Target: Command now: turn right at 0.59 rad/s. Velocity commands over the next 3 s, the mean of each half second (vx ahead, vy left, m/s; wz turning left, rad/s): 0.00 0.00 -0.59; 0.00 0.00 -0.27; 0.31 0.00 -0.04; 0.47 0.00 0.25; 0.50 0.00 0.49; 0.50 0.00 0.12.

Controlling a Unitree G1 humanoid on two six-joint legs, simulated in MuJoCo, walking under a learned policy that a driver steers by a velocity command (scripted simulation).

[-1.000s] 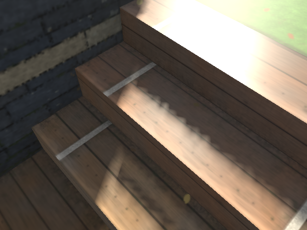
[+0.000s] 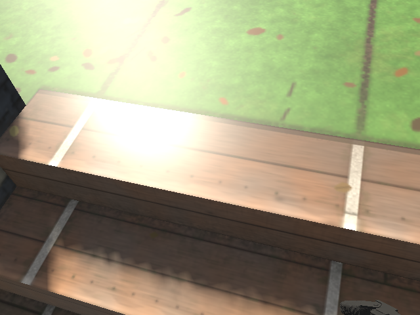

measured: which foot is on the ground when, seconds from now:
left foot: up 0.00-0.28, down 0.30-1.00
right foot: down 0.00-0.30, up 0.32-0.84, down 0.86-1.00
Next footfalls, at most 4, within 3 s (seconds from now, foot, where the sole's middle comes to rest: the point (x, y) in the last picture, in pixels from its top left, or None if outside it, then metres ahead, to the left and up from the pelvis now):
0.30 left None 0.16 0.17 -0.74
0.86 right None -0.01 -0.11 -0.74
1.60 right None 0.35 -0.30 -0.56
2.18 left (309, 173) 0.69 -0.18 -0.38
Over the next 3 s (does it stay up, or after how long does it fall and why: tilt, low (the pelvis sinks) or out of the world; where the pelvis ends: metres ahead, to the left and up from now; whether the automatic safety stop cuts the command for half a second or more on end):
stays up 0.95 -0.34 0.41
